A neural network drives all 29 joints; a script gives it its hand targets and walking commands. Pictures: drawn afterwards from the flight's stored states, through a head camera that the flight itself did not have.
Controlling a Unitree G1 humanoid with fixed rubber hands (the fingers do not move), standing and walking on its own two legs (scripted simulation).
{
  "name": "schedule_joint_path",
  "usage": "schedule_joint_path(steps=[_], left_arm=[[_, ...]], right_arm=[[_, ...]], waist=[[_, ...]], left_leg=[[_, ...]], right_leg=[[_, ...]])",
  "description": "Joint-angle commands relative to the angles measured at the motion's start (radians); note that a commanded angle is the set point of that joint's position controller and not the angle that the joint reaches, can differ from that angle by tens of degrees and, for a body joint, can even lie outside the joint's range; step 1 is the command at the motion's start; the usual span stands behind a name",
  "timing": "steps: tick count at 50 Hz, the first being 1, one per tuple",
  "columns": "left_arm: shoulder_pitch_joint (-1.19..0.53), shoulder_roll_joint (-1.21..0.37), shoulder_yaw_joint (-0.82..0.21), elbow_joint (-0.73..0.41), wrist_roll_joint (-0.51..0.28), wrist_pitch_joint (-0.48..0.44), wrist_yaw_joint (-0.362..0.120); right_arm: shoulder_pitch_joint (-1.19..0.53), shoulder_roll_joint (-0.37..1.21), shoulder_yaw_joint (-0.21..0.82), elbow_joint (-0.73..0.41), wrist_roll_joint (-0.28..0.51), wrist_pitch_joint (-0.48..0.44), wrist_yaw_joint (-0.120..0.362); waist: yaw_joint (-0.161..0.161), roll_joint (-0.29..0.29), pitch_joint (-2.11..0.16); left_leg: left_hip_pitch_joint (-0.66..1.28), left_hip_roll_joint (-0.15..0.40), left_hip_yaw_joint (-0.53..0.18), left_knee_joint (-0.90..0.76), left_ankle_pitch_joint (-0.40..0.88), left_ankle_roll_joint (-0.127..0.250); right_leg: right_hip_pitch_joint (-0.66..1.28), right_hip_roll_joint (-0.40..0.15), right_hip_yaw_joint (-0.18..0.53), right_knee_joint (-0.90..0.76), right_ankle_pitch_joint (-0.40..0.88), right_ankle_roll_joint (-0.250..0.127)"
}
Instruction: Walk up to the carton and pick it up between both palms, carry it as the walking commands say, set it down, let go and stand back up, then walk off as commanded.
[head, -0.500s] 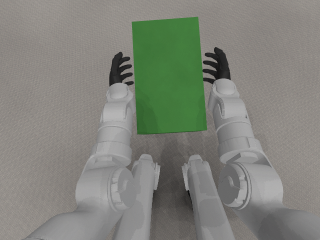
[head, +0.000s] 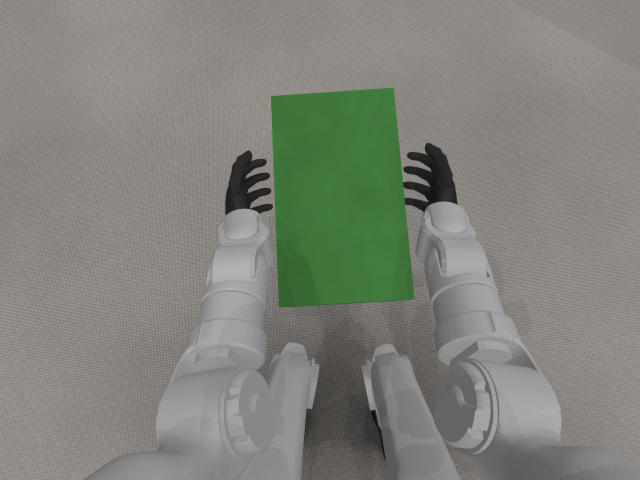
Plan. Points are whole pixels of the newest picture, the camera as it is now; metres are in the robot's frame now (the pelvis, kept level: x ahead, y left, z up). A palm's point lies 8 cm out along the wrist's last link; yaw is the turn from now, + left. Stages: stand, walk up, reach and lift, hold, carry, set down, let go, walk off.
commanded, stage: reach and lift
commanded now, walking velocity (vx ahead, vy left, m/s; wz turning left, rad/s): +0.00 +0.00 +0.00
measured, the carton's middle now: (338, 208) +0.46 +0.00 -0.13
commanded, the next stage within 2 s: none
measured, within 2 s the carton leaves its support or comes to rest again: neither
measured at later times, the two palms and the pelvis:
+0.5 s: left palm (228, 204) +0.40 +0.13 +0.03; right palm (461, 196) +0.41 -0.12 +0.03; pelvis +0.02 +0.00 +0.07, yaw +0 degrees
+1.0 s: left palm (204, 189) +0.39 +0.13 +0.10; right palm (490, 181) +0.39 -0.12 +0.11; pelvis +0.04 +0.00 +0.13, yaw +0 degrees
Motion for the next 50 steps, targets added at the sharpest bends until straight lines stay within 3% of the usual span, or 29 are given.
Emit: schedule_joint_path(steps=[1,28,50], left_arm=[[-0.599,-1.027,-0.539,0.079,-0.121,-0.025,-0.33],[-0.372,-1.043,-0.59,0.024,-0.089,-0.041,-0.347],[-0.218,-1.073,-0.611,-0.047,-0.081,0.01,-0.366]], right_arm=[[-0.565,1.038,0.515,0.084,0.122,-0.019,0.297],[-0.333,1.055,0.566,0.028,0.083,-0.033,0.301],[-0.197,1.053,0.577,-0.025,0.058,0.014,0.325]], waist=[[0.002,0.001,-0.776],[0.008,0.002,-0.611],[0.009,0.0,-0.455]], left_leg=[[0.501,-0.056,0.142,-0.192,0.222,0.009],[0.783,-0.023,0.088,-0.473,0.342,0.024],[1.084,0.006,0.068,-0.747,0.43,0.03]], right_leg=[[0.451,0.061,-0.149,-0.188,0.224,-0.021],[0.757,0.031,-0.093,-0.483,0.352,-0.034],[1.02,-0.002,-0.062,-0.75,0.414,-0.041]])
